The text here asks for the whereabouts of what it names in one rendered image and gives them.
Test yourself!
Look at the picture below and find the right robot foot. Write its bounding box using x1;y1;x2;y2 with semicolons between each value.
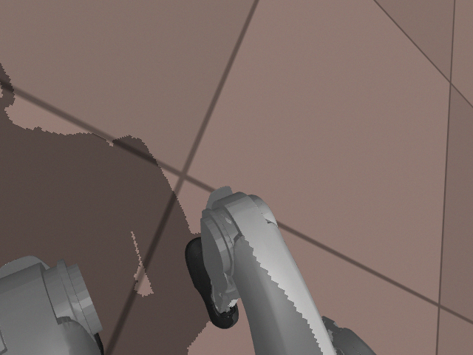
185;237;239;329

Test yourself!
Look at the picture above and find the right robot hand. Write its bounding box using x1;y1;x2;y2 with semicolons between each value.
322;316;376;355

